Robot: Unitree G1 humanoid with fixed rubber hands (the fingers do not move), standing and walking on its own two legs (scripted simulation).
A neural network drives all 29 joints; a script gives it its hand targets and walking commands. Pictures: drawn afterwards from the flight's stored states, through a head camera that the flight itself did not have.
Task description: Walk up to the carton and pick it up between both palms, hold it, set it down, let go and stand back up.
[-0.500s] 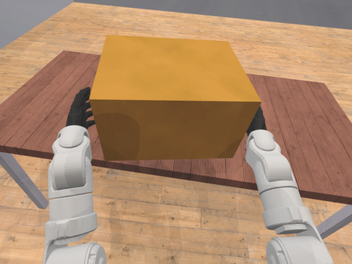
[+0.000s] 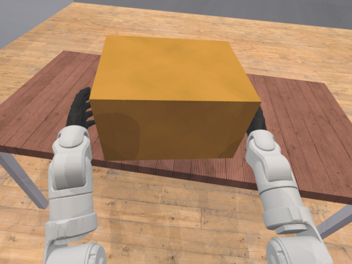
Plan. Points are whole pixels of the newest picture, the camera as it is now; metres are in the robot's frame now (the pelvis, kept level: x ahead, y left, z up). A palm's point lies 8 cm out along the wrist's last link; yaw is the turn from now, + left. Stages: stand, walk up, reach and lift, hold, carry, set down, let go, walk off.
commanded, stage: hold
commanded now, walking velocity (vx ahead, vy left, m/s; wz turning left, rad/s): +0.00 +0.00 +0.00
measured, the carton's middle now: (170, 97) +0.43 +0.00 +0.18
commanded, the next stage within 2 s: set down in 1.34 s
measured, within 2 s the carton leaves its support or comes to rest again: neither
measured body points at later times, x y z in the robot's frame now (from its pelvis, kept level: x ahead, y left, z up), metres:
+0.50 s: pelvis +0.00 +0.00 +0.00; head -0.02 +0.03 +0.45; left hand +0.36 +0.19 +0.16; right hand +0.36 -0.19 +0.15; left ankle +0.03 +0.12 -0.75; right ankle +0.01 -0.10 -0.75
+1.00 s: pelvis +0.00 +0.00 +0.00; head -0.02 +0.03 +0.45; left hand +0.36 +0.19 +0.16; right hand +0.36 -0.19 +0.15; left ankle +0.03 +0.12 -0.75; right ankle +0.01 -0.10 -0.75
